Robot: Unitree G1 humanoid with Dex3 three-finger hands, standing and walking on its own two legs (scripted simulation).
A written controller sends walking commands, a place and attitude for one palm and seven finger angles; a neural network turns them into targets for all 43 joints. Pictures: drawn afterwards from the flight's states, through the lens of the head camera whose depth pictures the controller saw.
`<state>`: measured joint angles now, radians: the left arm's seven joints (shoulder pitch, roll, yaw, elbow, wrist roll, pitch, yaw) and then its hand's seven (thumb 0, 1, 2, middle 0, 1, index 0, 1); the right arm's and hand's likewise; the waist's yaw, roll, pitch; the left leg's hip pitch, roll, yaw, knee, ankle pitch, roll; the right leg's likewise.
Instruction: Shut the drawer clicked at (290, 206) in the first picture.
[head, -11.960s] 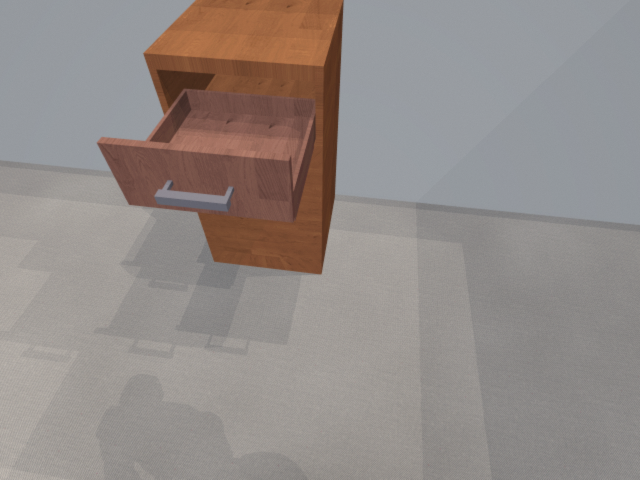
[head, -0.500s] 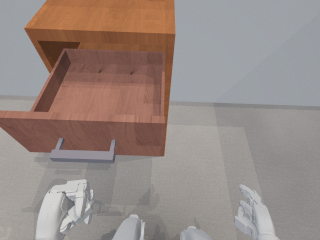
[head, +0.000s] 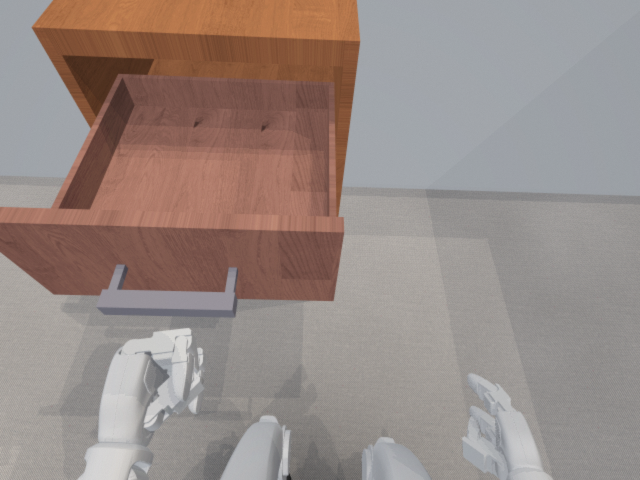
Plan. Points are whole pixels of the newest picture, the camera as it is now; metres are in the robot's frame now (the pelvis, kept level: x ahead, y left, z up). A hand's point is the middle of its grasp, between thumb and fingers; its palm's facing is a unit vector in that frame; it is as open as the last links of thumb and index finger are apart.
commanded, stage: bring the fist close to the handle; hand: left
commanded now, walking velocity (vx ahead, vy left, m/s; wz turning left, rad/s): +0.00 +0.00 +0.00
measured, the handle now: (173, 288) +0.33 +0.20 +0.04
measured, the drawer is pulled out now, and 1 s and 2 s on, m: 0.29 0.27 0.13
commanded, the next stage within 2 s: push the drawer shut in 0.18 s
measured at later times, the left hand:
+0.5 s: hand (207, 375) +0.23 +0.14 +0.04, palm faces +0.00 -1.00 -0.03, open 3.3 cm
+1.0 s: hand (202, 337) +0.27 +0.15 +0.04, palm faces +0.01 -1.00 -0.04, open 2.7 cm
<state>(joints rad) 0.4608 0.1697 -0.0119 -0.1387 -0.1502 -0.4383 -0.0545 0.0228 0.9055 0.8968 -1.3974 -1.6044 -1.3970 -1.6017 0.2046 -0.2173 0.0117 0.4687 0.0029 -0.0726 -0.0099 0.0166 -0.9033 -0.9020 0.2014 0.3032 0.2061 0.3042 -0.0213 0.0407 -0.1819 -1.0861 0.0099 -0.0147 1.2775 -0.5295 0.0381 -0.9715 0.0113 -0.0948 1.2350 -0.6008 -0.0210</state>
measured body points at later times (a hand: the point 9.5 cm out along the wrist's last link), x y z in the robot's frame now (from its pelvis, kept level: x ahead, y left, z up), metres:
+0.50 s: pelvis +0.00 +0.00 +0.00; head +0.09 +0.01 +0.44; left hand +0.23 +0.19 +0.04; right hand +0.20 -0.23 -0.08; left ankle +0.04 +0.09 -0.63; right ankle +0.00 -0.11 -0.63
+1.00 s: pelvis -0.01 -0.01 +0.00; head +0.08 +0.01 +0.44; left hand +0.26 +0.20 +0.05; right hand +0.17 -0.25 -0.09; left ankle +0.04 +0.09 -0.63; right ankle +0.00 -0.11 -0.63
